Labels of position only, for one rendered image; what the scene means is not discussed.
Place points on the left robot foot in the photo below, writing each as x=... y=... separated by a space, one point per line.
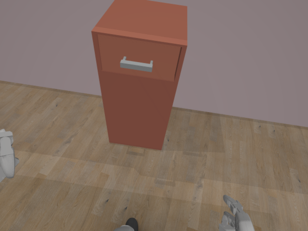
x=132 y=223

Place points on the drawer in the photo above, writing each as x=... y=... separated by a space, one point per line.
x=164 y=57

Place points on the left robot hand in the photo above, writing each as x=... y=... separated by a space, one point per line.
x=8 y=162

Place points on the right robot hand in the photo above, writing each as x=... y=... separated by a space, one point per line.
x=241 y=221

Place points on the handle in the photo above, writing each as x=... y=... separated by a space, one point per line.
x=136 y=65

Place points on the cabinet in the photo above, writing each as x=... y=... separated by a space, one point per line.
x=137 y=108

